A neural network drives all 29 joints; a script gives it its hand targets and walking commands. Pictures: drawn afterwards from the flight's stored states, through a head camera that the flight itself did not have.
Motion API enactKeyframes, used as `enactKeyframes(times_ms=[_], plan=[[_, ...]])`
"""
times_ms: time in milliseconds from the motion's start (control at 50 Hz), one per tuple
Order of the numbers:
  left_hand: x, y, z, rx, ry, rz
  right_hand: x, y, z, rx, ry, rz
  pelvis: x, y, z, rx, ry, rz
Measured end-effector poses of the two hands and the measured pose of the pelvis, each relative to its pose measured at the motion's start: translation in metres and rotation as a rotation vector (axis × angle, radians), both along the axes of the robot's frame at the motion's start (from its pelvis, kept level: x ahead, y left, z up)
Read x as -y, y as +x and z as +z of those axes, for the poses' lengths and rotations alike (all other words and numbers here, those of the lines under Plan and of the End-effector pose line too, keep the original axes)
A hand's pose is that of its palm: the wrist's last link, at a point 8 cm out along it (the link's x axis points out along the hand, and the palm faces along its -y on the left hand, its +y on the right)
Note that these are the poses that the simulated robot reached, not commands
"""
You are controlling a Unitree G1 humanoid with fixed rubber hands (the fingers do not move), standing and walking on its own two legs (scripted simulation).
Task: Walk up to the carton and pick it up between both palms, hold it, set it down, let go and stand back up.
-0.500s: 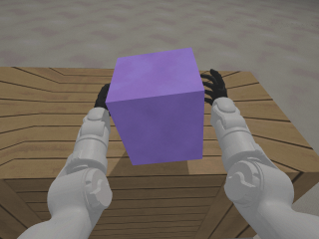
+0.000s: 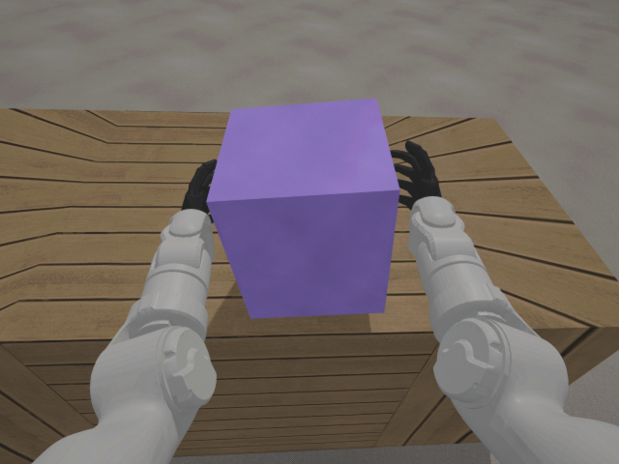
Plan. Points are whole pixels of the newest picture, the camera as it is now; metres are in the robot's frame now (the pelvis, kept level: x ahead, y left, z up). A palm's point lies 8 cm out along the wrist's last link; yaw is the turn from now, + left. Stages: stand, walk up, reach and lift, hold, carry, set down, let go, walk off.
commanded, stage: set down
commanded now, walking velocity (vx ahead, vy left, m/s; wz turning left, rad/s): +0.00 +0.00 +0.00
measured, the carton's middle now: (310, 214) +0.47 +0.03 +0.09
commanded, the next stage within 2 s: none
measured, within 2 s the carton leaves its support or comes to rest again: rests again in 1.62 s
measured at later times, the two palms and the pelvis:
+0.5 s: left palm (204, 226) +0.43 +0.18 +0.09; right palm (421, 215) +0.43 -0.12 +0.12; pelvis -0.01 +0.00 +0.00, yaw +0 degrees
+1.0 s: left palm (202, 226) +0.43 +0.18 +0.09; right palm (419, 214) +0.43 -0.12 +0.13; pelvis +0.00 +0.00 +0.00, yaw -1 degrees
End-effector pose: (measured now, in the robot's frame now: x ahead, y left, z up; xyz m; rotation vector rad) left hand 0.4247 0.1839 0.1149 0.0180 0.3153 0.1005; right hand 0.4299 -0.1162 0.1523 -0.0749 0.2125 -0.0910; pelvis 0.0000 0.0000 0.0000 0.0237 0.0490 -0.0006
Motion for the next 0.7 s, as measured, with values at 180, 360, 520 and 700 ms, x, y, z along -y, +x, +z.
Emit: enactKeyframes(times_ms=[180,360,520,700], plan=[[0.0,0.003,-0.018,-0.013,0.003,0.002,0.0,0.004,-0.018,-0.019,-0.013,0.003,0.001,-0.001,0.0,-0.039,-0.002,-0.001],[0.003,0.004,-0.024,0.01,0.004,0.005,0.004,0.003,-0.028,-0.011,-0.008,-0.001,0.003,-0.005,0.0,-0.069,-0.005,-0.005],[0.004,0.003,-0.023,0.021,0.001,0.003,0.004,0.0,-0.028,-0.003,-0.005,-0.006,0.002,-0.006,0.0,-0.068,-0.006,-0.005],[0.0,0.003,-0.024,0.024,-0.002,0.0,0.0,0.001,-0.025,0.006,-0.009,-0.009,-0.002,-0.006,0.0,-0.067,-0.007,-0.006]])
